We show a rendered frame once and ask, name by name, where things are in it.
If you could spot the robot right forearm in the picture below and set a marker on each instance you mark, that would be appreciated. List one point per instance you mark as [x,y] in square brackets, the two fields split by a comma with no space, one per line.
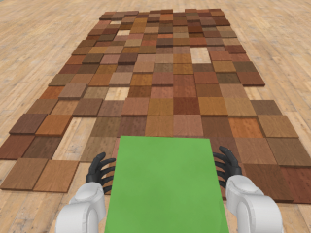
[255,212]

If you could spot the carton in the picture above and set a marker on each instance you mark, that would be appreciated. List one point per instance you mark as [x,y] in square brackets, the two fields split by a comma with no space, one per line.
[165,185]

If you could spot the robot left forearm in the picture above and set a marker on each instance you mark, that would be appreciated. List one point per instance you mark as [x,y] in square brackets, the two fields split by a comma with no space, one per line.
[84,211]

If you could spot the right robot hand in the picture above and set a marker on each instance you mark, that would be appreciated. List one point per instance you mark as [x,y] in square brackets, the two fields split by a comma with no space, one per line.
[230,165]

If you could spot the left robot hand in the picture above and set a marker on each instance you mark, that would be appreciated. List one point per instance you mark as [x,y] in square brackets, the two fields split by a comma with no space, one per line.
[95,173]

